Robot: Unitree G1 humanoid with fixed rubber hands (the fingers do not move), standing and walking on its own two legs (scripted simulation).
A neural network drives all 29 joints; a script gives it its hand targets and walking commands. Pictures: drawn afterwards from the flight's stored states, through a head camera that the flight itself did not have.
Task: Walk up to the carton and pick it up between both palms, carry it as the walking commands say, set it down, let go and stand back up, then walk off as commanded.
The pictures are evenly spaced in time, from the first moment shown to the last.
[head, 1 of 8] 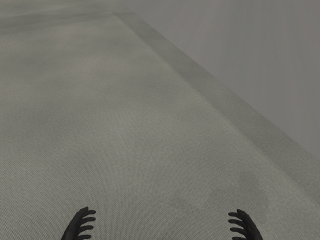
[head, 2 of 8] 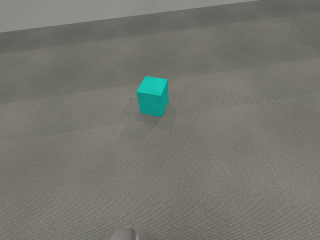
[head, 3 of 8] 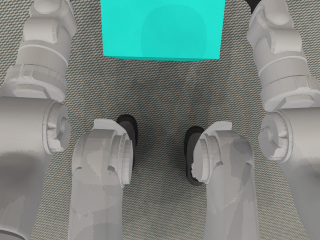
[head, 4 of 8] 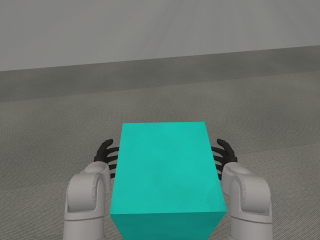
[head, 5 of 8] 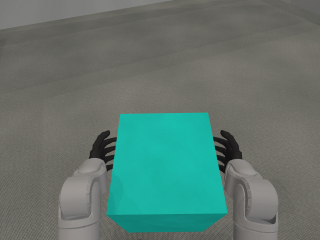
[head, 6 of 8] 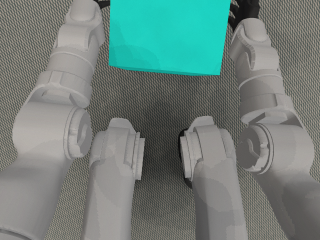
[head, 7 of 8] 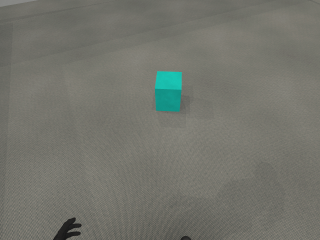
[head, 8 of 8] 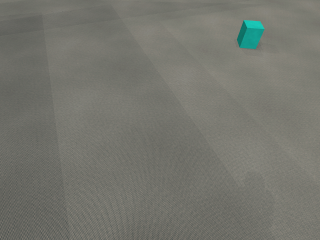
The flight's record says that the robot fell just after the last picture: no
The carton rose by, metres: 0.67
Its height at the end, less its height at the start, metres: +0.00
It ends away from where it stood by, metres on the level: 2.34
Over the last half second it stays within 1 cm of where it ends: yes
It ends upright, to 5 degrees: yes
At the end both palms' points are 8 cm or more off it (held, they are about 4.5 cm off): yes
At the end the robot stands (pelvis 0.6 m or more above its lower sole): yes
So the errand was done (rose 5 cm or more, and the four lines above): yes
